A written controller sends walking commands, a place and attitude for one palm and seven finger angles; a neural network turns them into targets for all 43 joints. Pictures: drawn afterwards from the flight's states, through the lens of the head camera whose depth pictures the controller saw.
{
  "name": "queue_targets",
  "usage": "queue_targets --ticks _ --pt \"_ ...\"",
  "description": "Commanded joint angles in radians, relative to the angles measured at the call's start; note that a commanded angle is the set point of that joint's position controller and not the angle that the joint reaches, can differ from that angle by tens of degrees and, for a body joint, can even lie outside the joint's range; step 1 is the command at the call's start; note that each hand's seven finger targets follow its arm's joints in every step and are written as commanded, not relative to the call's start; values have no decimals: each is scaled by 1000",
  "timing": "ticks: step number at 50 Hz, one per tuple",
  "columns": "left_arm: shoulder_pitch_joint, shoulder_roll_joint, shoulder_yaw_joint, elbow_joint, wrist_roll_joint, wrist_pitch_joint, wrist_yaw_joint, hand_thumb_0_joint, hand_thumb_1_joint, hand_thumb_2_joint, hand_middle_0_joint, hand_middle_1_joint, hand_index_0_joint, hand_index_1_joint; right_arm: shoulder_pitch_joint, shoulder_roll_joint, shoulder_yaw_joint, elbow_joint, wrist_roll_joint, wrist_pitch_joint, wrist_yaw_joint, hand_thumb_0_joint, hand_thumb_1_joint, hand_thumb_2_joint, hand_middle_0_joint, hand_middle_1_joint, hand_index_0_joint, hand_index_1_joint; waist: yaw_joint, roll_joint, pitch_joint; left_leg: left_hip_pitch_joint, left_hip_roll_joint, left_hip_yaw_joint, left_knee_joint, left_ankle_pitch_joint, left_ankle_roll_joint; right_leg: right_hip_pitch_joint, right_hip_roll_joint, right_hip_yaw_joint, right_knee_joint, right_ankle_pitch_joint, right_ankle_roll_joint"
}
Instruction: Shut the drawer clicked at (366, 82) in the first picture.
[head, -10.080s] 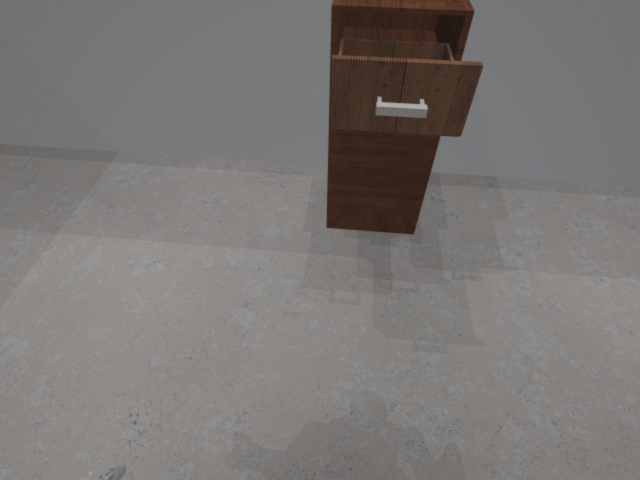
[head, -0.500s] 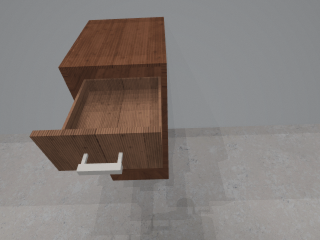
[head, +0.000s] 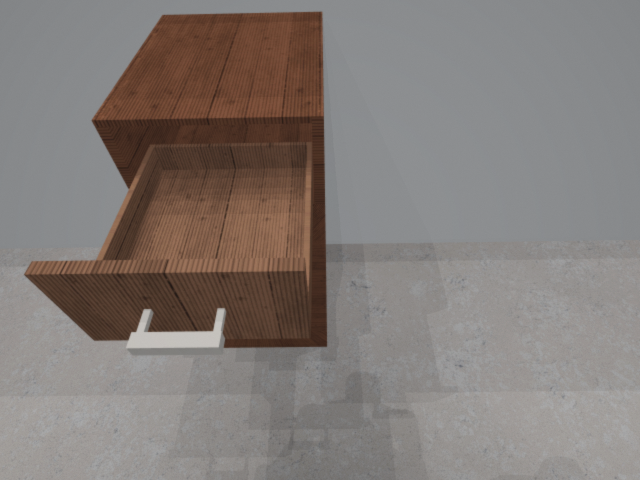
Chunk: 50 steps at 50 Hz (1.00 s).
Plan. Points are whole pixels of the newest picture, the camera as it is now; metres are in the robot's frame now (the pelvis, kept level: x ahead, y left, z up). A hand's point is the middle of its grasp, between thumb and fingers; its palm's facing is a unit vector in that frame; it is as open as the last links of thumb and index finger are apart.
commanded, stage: come to a stop and stand still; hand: left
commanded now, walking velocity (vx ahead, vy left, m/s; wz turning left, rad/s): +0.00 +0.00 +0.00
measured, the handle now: (180, 329) +0.30 +0.21 +0.01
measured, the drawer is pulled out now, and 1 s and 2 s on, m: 0.30 0.30 0.30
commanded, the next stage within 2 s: look again from close up in 0.26 s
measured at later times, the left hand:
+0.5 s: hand out of the picture +0.01 +0.17 -0.17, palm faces +0.03 -0.98 -0.21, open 7.3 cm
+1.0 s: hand out of the picture +0.00 +0.17 -0.17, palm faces +0.09 -0.98 -0.20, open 7.3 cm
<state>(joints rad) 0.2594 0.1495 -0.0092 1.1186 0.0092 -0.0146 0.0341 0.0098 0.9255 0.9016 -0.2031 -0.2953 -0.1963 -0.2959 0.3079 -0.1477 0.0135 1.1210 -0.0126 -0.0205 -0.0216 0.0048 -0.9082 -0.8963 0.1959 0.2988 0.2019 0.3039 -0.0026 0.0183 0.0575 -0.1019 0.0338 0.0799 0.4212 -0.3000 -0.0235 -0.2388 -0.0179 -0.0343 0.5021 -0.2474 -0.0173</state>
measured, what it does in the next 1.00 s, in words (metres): stands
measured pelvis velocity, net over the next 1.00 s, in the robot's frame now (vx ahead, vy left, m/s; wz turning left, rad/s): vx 0.00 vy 0.00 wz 0.01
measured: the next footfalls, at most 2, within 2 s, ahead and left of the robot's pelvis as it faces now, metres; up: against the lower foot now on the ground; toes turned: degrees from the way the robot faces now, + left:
none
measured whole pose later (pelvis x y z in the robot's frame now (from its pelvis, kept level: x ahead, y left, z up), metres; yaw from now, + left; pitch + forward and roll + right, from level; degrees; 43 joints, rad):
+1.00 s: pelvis +0.00 +0.00 +0.00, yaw +1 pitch -1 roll +0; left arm 0.34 0.14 -0.01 0.98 -0.02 0.04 0.05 0.02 0.93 0.90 -0.20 -0.30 -0.20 -0.30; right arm 0.33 -0.12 0.02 1.10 0.00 -0.03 -0.03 0.00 -0.91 -0.90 0.20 0.30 0.20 0.30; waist 0.01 0.01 0.05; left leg -0.11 0.05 0.07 0.44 -0.31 -0.02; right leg -0.22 -0.01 -0.05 0.46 -0.23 -0.02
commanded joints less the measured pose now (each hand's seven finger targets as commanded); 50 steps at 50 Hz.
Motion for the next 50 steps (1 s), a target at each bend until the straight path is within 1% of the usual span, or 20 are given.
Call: queue_targets --ticks 1,2,4,7,10,12,15,17,21,23,24,27,28,30,38,43,47,48,49,50 --pt "51 111 17 -32 0 -13 3 0 900 900 -200 -300 -200 -300 83 -75 -10 -19 1 -6 -10 0 -900 -900 200 300 200 300 -6 -31 -7 -46 74 -59 -73 178 39 47 -92 94 -83 247 -30" --pt "50 112 17 -34 0 -14 4 0 900 900 -200 -300 -200 -300 81 -79 -10 -17 1 -8 -10 0 -900 -900 200 300 200 300 -3 -21 -3 -50 71 -58 -67 191 38 51 -96 91 -82 262 -29" --pt "54 115 18 -32 0 -15 4 0 900 900 -200 -300 -200 -300 78 -77 -10 -18 1 -6 -10 0 -900 -900 200 300 200 300 -3 -28 -7 -46 71 -53 -65 183 36 55 -100 94 -88 273 -30" --pt "50 114 19 -32 1 -15 4 0 900 900 -200 -300 -200 -300 73 -75 -12 -17 1 -4 -11 0 -900 -900 200 300 200 300 -3 -22 6 -47 70 -53 -70 175 34 49 -97 96 -97 260 -30" --pt "51 116 19 -32 1 -14 4 0 900 900 -200 -300 -200 -300 70 -71 -11 -16 1 -2 -9 0 -900 -900 200 300 200 300 -4 -38 19 -52 66 -54 -76 145 33 40 -99 100 -115 219 -30" --pt "53 113 19 -34 0 -14 3 0 900 900 -200 -300 -200 -300 69 -76 -11 -16 0 -4 -10 0 -900 -900 200 300 200 300 -2 -27 7 -39 70 -55 -77 173 34 46 -95 95 -111 239 -29" --pt "56 116 20 -33 0 -15 3 0 900 900 -200 -300 -200 -300 70 -75 -10 -16 1 -5 -10 0 -900 -900 200 300 200 300 -1 -24 -2 -39 71 -55 -81 171 33 57 -97 94 -112 242 -29" --pt "53 111 19 -33 0 -13 2 0 900 900 -200 -300 -200 -300 71 -75 -9 -12 1 -6 -11 0 -900 -900 200 300 200 300 0 -11 8 -45 73 -58 -87 172 34 54 -92 91 -112 222 -28" --pt "65 108 20 -33 0 -14 2 0 900 900 -200 -300 -200 -300 78 -68 -9 -11 2 -8 -12 0 -900 -900 200 300 200 300 2 -24 -3 -37 74 -59 -92 184 35 66 -90 87 -114 237 -28" --pt "64 107 20 -31 1 -13 3 0 900 900 -200 -300 -200 -300 78 -72 -8 -7 2 -8 -12 0 -900 -900 200 300 200 300 1 -6 5 -44 74 -60 -89 189 34 62 -92 86 -111 236 -28" --pt "67 105 20 -30 0 -14 3 0 900 900 -200 -300 -200 -300 79 -68 -9 -8 2 -8 -12 0 -900 -900 200 300 200 300 2 -13 3 -41 74 -60 -89 182 34 62 -92 85 -113 229 -29" --pt "67 100 20 -29 1 -11 3 0 900 900 -200 -300 -200 -300 84 -66 -8 -4 2 -8 -12 0 -900 -900 200 300 200 300 4 2 27 -56 76 -61 -97 174 36 52 -88 81 -116 197 -26" --pt "72 99 19 -27 1 -11 3 0 900 900 -200 -300 -200 -300 87 -63 -7 -3 2 -7 -12 0 -900 -900 200 300 200 300 3 -15 22 -54 75 -63 -97 165 36 51 -88 84 -119 189 -27" --pt "77 97 20 -25 1 -12 2 0 900 900 -200 -300 -200 -300 92 -61 -8 -2 2 -8 -12 0 -900 -900 200 300 200 300 3 -21 18 -51 72 -60 -94 164 36 52 -90 84 -120 192 -27" --pt "94 87 20 -20 1 -15 4 0 900 900 -200 -300 -200 -300 106 -50 -9 4 4 -10 -14 0 -900 -900 200 300 200 300 3 -22 10 -46 72 -61 -88 187 37 63 -91 80 -114 231 -29" --pt "102 80 18 -19 2 -13 5 0 900 900 -200 -300 -200 -300 105 -42 -9 8 4 -10 -15 0 -900 -900 200 300 200 300 5 -10 37 -57 71 -64 -92 178 38 48 -88 80 -120 202 -27" --pt "108 71 17 -18 1 -11 5 0 900 900 -200 -300 -200 -300 113 -44 -8 8 4 -11 -16 0 -900 -900 200 300 200 300 6 -4 33 -55 74 -71 -98 181 41 46 -82 78 -119 178 -26" --pt "173 125 25 24 10 -34 42 0 900 900 -200 -300 -200 -300 -35 -103 -25 -63 10 -20 -5 0 -900 -900 200 300 200 300 49 -65 37 -177 85 -24 143 207 9 81 -157 118 -88 667 1" --pt "-567 291 66 -1501 -209 -255 20 0 900 900 -220 -322 -220 -322 -20 -285 -36 -420 57 -178 -58 0 -900 -900 200 300 200 300 -75 105 -485 69 -33 -50 -3 244 50 204 -69 107 -29 433 -8" --pt "-161 238 94 -1252 -112 -199 83 0 900 900 -240 -343 -240 -343 -112 -192 -31 -372 35 -256 -88 0 -900 -900 200 300 200 300 11 245 -484 54 -23 -24 -7 338 57 192 -13 55 9 257 -35"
